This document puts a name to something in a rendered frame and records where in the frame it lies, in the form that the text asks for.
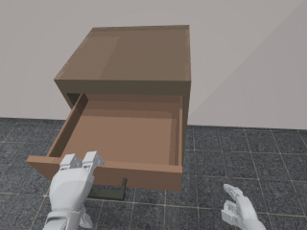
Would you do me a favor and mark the cabinet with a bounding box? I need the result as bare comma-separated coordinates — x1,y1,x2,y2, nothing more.
54,25,192,178

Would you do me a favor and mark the handle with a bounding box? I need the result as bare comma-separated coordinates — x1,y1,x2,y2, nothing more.
87,178,127,201

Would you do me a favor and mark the robot right forearm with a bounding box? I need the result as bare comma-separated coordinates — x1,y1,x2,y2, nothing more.
241,218,266,230

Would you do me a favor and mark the robot left forearm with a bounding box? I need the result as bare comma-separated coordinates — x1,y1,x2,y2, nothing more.
42,209,81,230

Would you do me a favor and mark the right robot hand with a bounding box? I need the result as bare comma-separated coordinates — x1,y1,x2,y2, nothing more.
221,184,259,229

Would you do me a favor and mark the left robot hand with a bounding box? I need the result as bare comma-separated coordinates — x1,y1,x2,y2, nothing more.
49,150,105,228

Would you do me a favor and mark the drawer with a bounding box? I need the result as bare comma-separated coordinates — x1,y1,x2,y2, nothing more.
26,93,182,192

